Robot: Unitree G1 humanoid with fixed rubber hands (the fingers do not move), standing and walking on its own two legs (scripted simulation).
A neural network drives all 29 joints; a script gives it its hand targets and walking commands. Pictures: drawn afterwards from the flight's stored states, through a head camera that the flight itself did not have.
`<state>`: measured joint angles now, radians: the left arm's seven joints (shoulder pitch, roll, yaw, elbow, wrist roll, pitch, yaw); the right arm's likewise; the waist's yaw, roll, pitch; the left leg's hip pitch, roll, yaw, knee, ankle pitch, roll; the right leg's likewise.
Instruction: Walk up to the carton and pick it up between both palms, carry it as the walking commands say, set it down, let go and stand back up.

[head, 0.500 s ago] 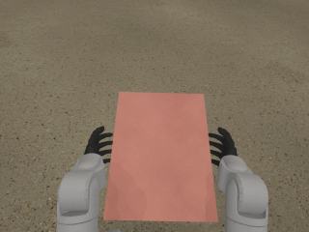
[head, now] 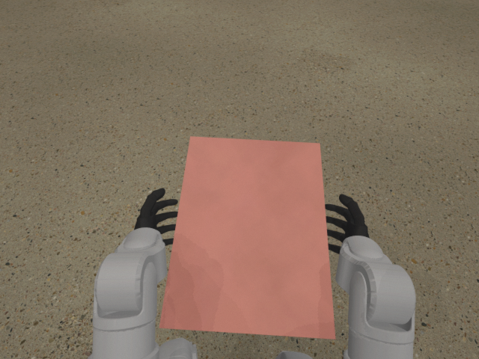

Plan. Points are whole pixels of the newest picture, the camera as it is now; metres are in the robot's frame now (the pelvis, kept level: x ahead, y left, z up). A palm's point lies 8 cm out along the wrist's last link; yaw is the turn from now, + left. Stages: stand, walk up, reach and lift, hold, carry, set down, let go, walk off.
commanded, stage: carry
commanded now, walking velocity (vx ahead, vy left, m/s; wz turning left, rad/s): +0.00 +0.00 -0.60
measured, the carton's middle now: (249, 238) +0.31 -0.02 +0.00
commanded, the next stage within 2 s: none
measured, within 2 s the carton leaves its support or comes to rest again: neither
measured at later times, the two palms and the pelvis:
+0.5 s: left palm (166, 268) +0.21 +0.10 +0.10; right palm (409, 333) +0.13 -0.19 +0.11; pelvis -0.08 +0.02 +0.00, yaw -19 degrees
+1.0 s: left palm (196, 321) +0.15 +0.05 +0.10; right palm out of the picture -0.01 -0.20 +0.11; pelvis -0.15 +0.07 +0.00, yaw -35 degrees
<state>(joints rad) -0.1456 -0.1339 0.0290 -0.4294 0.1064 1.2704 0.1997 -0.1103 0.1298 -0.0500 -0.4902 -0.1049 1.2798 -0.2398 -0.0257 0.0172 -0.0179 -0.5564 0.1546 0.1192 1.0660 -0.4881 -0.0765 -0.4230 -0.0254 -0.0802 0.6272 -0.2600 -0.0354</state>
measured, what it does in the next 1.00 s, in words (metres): walks backwards, turning right: left foot, then right foot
